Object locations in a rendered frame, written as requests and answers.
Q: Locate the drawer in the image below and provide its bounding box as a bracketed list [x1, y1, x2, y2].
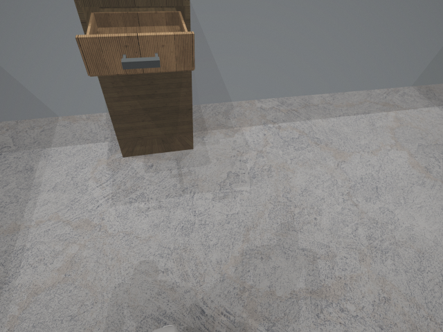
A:
[75, 11, 195, 77]

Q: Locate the handle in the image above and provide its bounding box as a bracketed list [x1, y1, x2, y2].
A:
[121, 53, 161, 69]

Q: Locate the cabinet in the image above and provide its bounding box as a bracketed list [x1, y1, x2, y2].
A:
[74, 0, 193, 157]

